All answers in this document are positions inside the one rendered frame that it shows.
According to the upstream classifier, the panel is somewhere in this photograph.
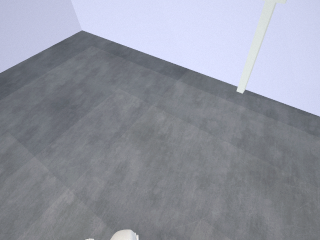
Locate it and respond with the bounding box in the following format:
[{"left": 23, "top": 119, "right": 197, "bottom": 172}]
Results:
[{"left": 236, "top": 0, "right": 287, "bottom": 94}]

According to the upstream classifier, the robot left thigh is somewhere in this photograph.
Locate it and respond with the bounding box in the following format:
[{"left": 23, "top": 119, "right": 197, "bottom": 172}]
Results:
[{"left": 110, "top": 229, "right": 139, "bottom": 240}]

